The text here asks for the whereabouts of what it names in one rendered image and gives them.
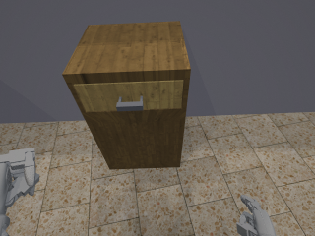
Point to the handle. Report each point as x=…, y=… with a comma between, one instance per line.
x=130, y=105

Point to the robot left hand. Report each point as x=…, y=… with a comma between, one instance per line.
x=19, y=164

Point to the cabinet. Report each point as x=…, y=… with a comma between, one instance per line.
x=125, y=53

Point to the drawer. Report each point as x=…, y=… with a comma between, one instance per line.
x=156, y=94

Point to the robot right hand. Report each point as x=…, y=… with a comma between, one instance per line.
x=259, y=223

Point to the left robot forearm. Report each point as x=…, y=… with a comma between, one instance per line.
x=4, y=223

